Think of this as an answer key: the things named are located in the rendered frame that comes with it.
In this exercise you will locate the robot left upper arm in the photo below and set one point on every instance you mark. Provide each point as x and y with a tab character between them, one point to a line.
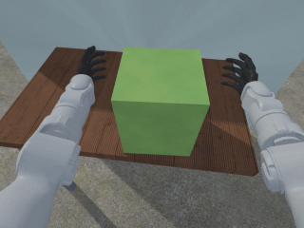
48	163

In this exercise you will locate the carton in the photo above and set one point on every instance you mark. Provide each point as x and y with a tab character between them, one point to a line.
160	100

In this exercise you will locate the left robot forearm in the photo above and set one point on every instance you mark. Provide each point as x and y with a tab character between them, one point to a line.
69	115

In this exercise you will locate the table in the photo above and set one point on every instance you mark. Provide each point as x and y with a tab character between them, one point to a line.
223	145

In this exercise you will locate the robot right upper arm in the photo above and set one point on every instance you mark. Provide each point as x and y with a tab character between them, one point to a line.
282	168

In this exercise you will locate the right robot forearm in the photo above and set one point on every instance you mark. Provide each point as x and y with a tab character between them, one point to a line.
268	117

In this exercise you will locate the robot left hand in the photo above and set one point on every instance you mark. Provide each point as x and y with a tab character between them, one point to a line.
86	64

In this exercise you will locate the robot right hand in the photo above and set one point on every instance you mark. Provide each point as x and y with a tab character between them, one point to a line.
247	72

